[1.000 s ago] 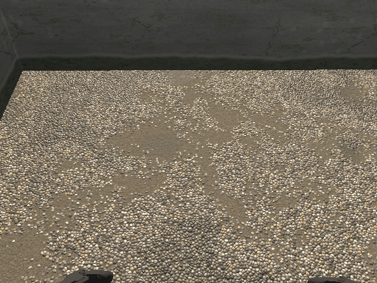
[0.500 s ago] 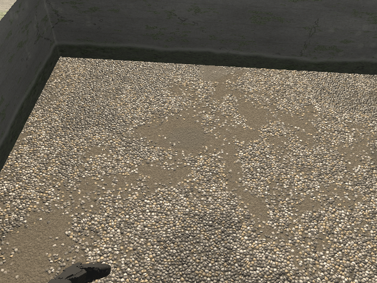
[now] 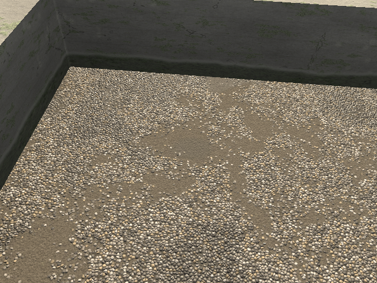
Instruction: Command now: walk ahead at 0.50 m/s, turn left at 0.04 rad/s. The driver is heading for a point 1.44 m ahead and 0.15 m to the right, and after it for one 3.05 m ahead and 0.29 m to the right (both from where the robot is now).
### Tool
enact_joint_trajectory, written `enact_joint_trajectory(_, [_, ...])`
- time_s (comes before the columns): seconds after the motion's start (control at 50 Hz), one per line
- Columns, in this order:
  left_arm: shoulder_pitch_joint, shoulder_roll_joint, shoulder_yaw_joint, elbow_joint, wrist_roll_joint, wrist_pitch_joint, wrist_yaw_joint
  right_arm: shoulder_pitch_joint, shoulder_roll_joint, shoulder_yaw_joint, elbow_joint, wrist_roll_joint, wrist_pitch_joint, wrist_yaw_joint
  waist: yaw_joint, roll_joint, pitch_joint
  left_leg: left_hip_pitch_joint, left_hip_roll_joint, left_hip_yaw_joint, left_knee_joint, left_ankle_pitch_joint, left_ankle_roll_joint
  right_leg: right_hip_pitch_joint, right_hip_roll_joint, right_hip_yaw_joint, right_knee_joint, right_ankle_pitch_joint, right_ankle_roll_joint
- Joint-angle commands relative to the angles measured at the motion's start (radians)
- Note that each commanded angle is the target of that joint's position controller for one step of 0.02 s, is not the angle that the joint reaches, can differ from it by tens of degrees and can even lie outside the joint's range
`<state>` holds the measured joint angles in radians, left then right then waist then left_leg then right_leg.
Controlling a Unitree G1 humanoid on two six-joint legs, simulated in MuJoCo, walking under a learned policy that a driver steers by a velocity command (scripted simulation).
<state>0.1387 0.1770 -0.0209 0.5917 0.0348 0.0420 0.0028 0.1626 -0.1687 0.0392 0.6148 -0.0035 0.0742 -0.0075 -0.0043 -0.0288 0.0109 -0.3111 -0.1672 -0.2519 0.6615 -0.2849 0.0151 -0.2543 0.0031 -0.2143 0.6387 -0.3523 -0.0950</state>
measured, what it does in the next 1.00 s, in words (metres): stands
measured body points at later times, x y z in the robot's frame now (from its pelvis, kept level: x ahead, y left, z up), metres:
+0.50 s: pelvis +0.01 -0.01 +0.00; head +0.01 +0.00 +0.45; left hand +0.21 +0.19 -0.08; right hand +0.19 -0.22 -0.09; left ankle +0.04 +0.11 -0.72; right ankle +0.01 -0.05 -0.72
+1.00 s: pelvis +0.02 -0.01 +0.00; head +0.01 -0.01 +0.45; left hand +0.22 +0.19 -0.08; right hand +0.20 -0.22 -0.09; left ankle +0.04 +0.11 -0.72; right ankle +0.01 -0.05 -0.72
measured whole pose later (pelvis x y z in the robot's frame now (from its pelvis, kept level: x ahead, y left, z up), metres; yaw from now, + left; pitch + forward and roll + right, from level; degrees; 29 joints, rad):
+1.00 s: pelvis +0.02 -0.01 +0.00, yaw +0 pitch -2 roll +1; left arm 0.14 0.15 -0.03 0.55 0.03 0.07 -0.01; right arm 0.11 -0.16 0.06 0.65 -0.01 0.07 -0.03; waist -0.01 -0.02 0.01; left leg -0.30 -0.13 -0.21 0.68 -0.33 0.01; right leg -0.23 0.01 -0.23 0.65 -0.40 -0.11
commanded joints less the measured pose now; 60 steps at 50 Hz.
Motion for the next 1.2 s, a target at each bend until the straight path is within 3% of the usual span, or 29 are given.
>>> enact_joint_trajectory(0.02, [-0.087,0.07,0.018,-0.097,-0.001,-0.016,0.002,-0.073,-0.079,-0.022,-0.085,-0.002,-0.016,-0.004,-0.002,0.014,-0.04,-0.206,0.071,0.006,-0.107,0.038,0.047,0.192,-0.139,0.144,-0.146,0.012,0.052])
enact_joint_trajectory(0.4, [-0.074,0.054,0.011,-0.118,-0.003,0.001,-0.003,-0.079,-0.08,-0.013,-0.064,-0.004,-0.018,-0.017,0.001,0.013,-0.062,-0.163,0.078,0.027,-0.069,0.117,0.041,0.191,-0.126,0.122,-0.107,0.164,0.057])
enact_joint_trajectory(1.2, [-0.072,0.04,0.002,-0.142,-0.007,0.006,-0.007,-0.139,-0.064,0.0,-0.049,-0.004,-0.024,-0.02,-0.002,0.018,-0.067,-0.104,0.087,0.057,-0.059,0.141,0.032,0.155,-0.129,0.113,-0.125,0.148,0.056])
